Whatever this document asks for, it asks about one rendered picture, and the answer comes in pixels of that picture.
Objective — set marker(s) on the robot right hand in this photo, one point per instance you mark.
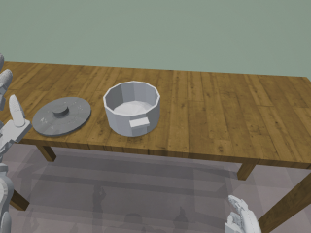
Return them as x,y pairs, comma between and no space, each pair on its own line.
246,222

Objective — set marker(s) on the robot left hand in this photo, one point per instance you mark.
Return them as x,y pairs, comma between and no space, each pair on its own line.
14,130

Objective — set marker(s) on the table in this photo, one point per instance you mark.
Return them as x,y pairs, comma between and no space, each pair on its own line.
250,119

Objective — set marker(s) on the lid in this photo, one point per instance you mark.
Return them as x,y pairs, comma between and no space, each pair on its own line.
47,124

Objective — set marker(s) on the knob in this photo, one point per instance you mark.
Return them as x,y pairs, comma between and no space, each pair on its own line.
60,110

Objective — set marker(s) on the left robot forearm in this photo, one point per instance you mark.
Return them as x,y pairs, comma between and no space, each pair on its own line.
6,194

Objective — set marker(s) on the pot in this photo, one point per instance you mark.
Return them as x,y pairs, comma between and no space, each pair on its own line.
132,108

